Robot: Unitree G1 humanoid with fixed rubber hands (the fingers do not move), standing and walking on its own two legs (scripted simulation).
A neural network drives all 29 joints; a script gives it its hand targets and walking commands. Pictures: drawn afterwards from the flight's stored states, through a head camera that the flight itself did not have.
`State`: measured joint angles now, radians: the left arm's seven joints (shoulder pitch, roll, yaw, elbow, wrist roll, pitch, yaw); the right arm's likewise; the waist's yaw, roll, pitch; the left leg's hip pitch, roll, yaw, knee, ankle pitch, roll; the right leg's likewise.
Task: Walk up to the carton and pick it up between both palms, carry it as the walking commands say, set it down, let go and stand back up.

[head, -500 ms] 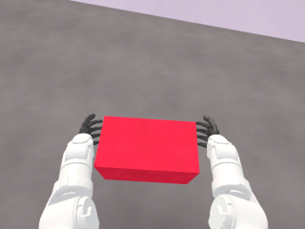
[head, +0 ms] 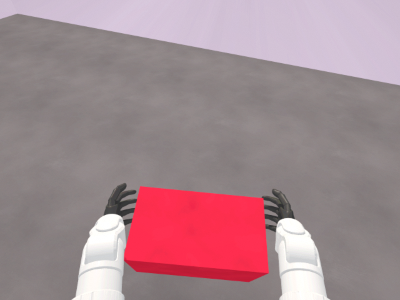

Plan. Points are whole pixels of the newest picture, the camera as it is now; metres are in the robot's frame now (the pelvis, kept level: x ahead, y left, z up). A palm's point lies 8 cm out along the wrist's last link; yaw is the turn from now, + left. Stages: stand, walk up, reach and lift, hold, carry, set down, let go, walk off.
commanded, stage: reach and lift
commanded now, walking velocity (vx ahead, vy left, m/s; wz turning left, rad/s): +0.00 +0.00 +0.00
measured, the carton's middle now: (197, 236) +0.28 +0.01 -0.07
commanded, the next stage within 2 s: hold in 1.14 s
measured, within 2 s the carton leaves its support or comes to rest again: neither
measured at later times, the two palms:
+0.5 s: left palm (104, 222) +0.26 +0.18 +0.05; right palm (288, 217) +0.27 -0.17 +0.05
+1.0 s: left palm (106, 218) +0.27 +0.18 +0.05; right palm (289, 218) +0.27 -0.18 +0.04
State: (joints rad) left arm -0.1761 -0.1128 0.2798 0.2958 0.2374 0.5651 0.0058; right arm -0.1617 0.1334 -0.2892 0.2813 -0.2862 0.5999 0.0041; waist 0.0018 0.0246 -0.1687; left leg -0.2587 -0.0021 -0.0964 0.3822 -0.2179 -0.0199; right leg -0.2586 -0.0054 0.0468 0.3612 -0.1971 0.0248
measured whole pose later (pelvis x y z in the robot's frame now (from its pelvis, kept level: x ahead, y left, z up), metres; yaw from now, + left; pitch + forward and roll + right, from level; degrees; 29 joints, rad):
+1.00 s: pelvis +0.00 +0.00 +0.01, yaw -1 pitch -4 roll +0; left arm -0.17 -0.13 0.29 0.19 0.30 0.72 -0.03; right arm -0.19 0.10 -0.27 0.24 -0.29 0.74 0.07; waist 0.02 0.01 -0.08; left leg 0.00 0.01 -0.07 0.24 -0.17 -0.02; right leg -0.01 0.00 0.07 0.22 -0.14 0.02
